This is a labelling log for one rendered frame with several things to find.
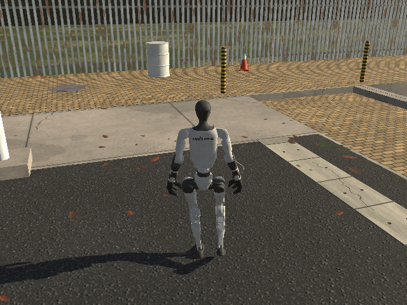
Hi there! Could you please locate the humanoid robot head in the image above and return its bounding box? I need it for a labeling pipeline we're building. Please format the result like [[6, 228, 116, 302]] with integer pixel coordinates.
[[192, 100, 214, 131]]

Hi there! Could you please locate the left robot forearm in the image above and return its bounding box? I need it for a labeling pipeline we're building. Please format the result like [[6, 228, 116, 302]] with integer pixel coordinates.
[[168, 154, 181, 182]]

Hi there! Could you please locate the left robot upper arm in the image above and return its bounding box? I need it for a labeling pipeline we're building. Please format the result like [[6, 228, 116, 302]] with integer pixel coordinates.
[[174, 128, 190, 164]]

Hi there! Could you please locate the robot right hand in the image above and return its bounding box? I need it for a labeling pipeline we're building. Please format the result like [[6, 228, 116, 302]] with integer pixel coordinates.
[[228, 179, 243, 194]]

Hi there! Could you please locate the robot right thigh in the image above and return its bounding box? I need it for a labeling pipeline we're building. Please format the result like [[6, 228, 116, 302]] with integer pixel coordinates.
[[212, 177, 225, 216]]

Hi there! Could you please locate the right robot upper arm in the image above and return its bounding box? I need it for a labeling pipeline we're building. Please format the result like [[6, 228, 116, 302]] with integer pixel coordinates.
[[216, 128, 234, 163]]

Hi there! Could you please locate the right robot forearm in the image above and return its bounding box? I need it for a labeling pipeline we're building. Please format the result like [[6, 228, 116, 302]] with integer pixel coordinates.
[[228, 153, 241, 180]]

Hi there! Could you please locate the robot left hand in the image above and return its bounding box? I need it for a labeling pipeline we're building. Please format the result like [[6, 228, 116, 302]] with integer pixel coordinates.
[[167, 181, 182, 196]]

